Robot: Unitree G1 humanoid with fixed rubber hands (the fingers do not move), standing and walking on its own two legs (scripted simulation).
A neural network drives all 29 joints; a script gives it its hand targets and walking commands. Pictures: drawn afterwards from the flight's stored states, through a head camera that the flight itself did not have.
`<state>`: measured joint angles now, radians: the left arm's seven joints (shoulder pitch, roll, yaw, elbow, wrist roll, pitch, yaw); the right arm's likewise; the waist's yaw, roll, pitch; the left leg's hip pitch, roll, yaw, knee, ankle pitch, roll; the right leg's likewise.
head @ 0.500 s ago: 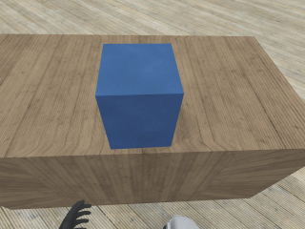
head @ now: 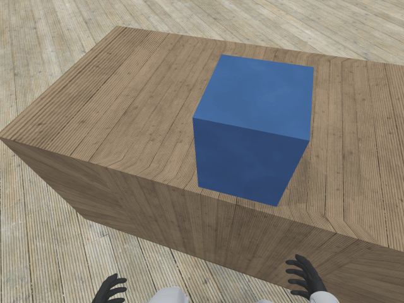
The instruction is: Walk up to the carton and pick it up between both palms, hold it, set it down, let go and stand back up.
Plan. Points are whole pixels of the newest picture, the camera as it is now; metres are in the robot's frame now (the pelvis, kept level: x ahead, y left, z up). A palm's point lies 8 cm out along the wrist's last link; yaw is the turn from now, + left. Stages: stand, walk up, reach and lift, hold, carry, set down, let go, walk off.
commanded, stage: walk up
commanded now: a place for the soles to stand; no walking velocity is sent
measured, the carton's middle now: (250, 133) +0.47 -0.08 +0.04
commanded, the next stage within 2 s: none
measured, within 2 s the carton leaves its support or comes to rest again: neither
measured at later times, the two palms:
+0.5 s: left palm out of the picture +0.07 +0.24 -0.11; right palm out of the picture +0.10 -0.19 -0.11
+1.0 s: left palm (111, 295) +0.14 +0.21 -0.11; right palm out of the picture +0.05 -0.20 -0.12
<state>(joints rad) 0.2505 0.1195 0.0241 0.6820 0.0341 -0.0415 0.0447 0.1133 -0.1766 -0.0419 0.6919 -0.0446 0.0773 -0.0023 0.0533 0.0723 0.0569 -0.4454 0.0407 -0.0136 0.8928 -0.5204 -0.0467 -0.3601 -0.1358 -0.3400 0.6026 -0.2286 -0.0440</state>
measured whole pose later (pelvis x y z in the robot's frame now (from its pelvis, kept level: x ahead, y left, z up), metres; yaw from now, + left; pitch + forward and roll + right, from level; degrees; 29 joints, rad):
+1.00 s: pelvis +0.01 +0.03 +0.00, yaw -13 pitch -1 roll +2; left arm 0.31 0.10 0.02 0.73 0.02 -0.01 0.01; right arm 0.25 -0.14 -0.01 0.77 -0.02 0.01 0.01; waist -0.01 0.00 0.03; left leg -0.19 0.05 0.26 0.56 -0.34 0.02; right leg -0.32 0.07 0.15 0.65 -0.30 -0.02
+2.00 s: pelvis +0.03 +0.03 +0.00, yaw -17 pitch +0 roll +2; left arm 0.32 0.11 0.02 0.70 0.03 0.00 0.04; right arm 0.27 -0.20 -0.02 0.76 -0.02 0.04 0.02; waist -0.01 0.02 0.04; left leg -0.20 0.05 0.26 0.63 -0.41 0.02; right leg -0.35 0.11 0.21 0.72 -0.35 -0.03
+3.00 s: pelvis +0.00 +0.13 +0.00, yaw -25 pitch +0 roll +0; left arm 0.15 0.21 0.05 0.82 0.05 0.08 0.04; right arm 0.28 -0.08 -0.03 0.72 -0.02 0.00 -0.01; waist -0.01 -0.07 0.07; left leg -0.35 -0.02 0.04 0.65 -0.30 0.04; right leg -0.40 0.01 0.03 0.97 -0.60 0.07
